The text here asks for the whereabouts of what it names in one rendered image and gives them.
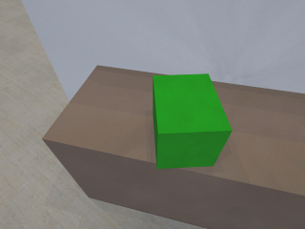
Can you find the pedestal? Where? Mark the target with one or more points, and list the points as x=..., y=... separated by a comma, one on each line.
x=105, y=140

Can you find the carton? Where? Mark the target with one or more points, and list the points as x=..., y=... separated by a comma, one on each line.
x=189, y=123

